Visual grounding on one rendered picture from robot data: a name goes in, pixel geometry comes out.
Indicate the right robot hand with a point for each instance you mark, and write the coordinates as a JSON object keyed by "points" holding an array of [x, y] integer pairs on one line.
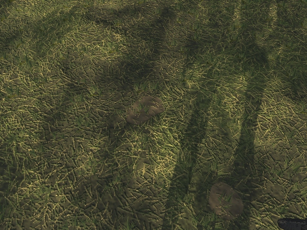
{"points": [[292, 224]]}

